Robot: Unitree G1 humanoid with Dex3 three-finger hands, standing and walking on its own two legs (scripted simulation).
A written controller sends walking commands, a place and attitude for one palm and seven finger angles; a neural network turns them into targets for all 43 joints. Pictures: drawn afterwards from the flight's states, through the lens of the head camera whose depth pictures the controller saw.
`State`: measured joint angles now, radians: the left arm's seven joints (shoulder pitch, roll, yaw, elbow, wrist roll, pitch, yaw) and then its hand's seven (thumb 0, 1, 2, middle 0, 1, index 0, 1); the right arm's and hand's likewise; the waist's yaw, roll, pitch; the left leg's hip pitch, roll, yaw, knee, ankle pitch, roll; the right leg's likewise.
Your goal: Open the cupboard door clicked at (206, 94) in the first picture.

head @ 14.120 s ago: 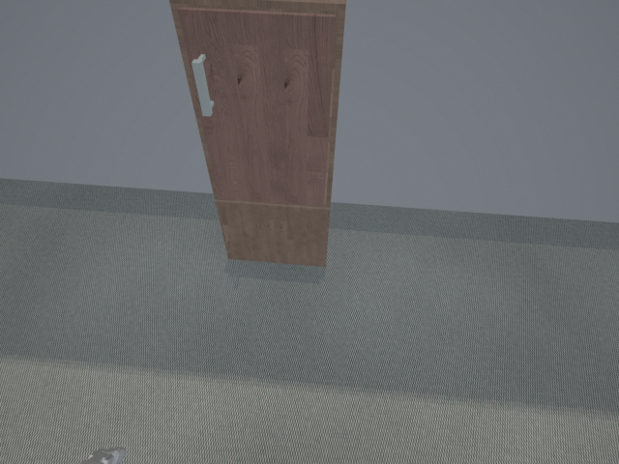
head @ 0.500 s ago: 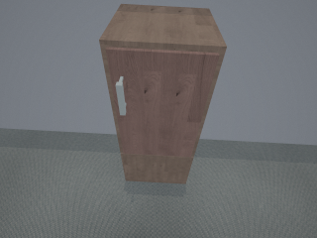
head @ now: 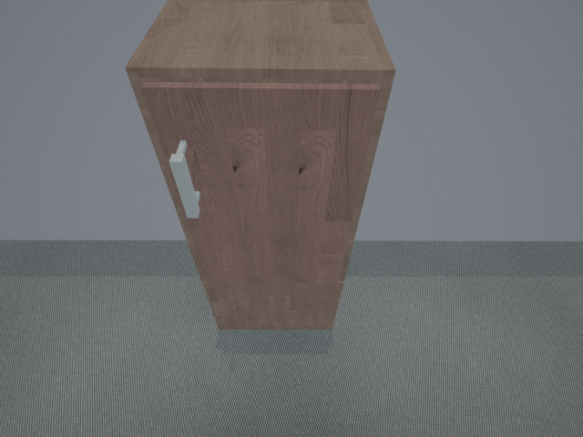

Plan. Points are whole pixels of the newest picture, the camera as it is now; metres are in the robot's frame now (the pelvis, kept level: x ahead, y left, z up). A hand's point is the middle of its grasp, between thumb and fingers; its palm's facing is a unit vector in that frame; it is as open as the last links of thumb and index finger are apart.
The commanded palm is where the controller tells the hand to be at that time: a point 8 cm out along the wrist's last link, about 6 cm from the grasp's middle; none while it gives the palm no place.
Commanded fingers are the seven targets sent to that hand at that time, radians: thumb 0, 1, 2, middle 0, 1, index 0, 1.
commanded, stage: come to a stop and stand still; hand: left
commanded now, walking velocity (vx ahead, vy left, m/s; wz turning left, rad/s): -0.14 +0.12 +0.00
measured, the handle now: (188, 180) +0.53 +0.21 +0.02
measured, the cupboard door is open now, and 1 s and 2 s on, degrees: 0 0 0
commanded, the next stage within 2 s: look again from close up in 0.54 s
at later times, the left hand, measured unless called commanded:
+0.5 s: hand out of the picture -0.03 +0.18 -0.17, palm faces +0.06 -0.98 -0.20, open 7.3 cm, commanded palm none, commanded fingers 0.00 0.90 0.90 -0.20 -0.30 -0.20 -0.30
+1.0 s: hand out of the picture +0.01 +0.18 -0.16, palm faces +0.03 -0.97 -0.25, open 7.3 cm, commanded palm none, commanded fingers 0.00 0.90 0.90 -0.20 -0.30 -0.20 -0.30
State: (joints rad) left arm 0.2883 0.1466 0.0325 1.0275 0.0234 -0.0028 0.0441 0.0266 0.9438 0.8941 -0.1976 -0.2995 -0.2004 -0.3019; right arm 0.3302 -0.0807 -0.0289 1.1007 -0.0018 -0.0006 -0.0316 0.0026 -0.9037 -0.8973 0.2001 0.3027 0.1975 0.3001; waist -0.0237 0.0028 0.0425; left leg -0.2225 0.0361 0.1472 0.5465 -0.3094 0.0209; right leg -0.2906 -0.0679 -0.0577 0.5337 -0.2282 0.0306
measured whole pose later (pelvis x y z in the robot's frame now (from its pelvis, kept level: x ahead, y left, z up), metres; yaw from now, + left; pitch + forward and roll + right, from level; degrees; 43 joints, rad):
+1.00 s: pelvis +0.00 +0.00 +0.00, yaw +1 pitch -1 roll +1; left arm 0.30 0.14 -0.01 1.07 0.02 -0.02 0.03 0.01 0.91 0.89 -0.20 -0.30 -0.20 -0.30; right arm 0.32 -0.18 0.00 1.04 -0.02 -0.02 -0.02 0.01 -0.92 -0.90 0.20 0.30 0.20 0.30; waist -0.01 0.06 0.00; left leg -0.18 0.01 0.14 0.46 -0.26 0.03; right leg -0.26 -0.08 -0.05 0.51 -0.23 0.02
